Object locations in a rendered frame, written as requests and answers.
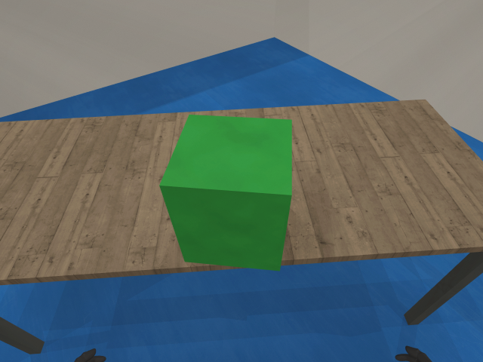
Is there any table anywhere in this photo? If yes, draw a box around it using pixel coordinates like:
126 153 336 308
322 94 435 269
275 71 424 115
0 100 483 354

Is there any carton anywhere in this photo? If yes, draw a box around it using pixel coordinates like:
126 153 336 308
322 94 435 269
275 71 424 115
159 115 292 271

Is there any right robot hand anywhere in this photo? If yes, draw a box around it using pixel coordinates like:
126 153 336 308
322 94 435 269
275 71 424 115
395 346 432 362

